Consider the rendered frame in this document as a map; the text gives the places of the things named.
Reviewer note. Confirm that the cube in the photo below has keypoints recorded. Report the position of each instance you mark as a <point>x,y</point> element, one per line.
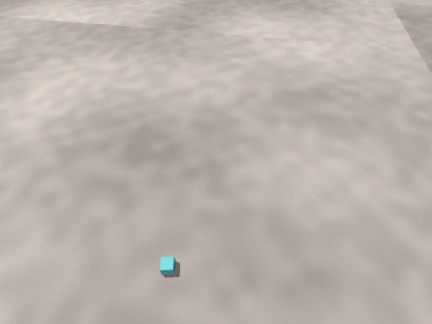
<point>168,265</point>

